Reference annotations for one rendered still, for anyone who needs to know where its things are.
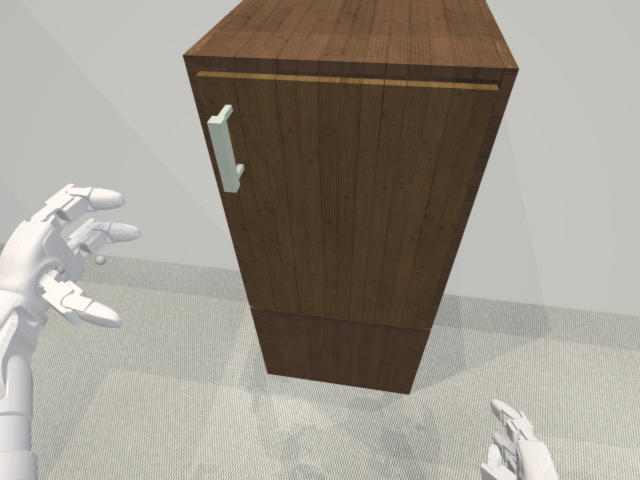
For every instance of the left robot forearm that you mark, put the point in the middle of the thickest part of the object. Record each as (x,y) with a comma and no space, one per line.
(21,320)

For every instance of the handle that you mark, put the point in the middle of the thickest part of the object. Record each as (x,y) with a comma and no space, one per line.
(219,133)

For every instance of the left robot hand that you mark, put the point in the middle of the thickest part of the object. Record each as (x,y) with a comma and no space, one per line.
(36,248)

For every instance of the cupboard door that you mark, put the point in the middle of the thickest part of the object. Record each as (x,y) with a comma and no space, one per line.
(352,188)

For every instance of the right robot hand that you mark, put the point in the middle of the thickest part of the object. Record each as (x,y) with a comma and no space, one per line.
(528,460)

